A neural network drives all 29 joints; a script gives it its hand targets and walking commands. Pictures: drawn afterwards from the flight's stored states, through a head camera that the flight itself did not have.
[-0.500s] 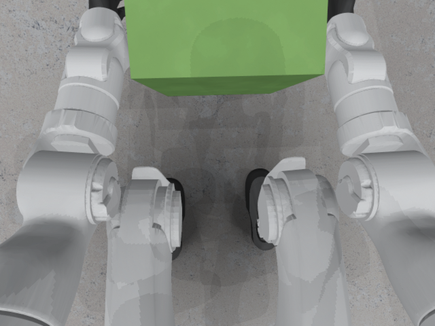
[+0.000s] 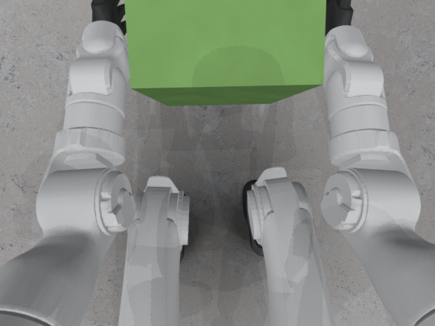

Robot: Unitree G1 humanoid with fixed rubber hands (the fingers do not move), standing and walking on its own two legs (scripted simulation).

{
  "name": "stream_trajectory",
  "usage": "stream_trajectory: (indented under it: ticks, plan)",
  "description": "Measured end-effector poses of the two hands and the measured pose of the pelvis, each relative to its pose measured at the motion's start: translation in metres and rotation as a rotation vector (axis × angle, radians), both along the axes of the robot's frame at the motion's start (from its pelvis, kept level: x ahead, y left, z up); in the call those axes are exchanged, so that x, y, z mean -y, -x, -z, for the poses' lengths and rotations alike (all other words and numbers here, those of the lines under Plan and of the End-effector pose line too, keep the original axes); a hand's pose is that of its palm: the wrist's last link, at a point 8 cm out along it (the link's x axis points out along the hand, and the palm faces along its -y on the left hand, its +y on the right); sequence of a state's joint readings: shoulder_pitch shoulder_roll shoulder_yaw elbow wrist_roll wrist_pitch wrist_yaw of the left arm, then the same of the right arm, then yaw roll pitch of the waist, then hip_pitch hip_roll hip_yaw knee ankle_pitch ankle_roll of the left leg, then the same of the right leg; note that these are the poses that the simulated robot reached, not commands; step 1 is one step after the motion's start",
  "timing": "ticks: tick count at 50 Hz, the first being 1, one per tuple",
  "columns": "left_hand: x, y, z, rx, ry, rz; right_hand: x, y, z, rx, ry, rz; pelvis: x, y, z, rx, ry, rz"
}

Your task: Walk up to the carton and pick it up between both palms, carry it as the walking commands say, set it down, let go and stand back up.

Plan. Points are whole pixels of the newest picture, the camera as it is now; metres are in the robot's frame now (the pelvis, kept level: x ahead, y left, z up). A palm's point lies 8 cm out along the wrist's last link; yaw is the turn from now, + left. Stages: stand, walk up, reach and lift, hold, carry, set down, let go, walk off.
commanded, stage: reach and lift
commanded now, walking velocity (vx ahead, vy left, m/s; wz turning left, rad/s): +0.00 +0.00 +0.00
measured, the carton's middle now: (221, 46) +0.53 -0.03 -0.17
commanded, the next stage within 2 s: none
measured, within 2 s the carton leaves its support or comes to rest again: neither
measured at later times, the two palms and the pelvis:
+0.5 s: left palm (87, 15) +0.53 +0.13 -0.04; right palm (359, 21) +0.51 -0.19 -0.04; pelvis +0.00 +0.00 +0.05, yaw +0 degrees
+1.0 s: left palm out of the picture +0.51 +0.14 +0.03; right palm (402, 3) +0.49 -0.18 +0.03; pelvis +0.01 +0.00 +0.11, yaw +0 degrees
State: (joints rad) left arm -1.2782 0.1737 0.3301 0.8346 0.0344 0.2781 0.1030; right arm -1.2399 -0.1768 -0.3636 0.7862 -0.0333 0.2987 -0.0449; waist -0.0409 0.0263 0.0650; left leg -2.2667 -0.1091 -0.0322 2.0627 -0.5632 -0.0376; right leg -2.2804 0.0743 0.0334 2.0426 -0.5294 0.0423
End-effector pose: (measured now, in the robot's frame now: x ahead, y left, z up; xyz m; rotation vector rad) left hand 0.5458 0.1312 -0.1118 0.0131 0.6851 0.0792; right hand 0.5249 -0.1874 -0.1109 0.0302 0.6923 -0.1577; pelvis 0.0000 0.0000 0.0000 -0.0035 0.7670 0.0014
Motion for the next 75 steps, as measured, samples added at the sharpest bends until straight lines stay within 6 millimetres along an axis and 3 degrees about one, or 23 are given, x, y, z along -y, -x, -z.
stream_trajectory:
  ticks: [14,38,75]
  plan:
    - [-0.001,0.007,-0.031,0.002,0.010,-0.003,0.000,0.007,-0.031,0.003,-0.004,0.003,0.002,-0.004,-0.025,-0.030,0.000,-0.001]
    - [-0.006,0.025,-0.110,-0.002,0.023,-0.015,-0.003,0.024,-0.110,0.000,-0.022,0.009,0.000,0.000,-0.079,-0.017,0.000,-0.002]
    - [-0.013,0.053,-0.219,-0.009,0.027,-0.017,-0.009,0.049,-0.222,-0.005,-0.027,0.014,-0.002,-0.027,-0.170,0.057,0.001,0.003]
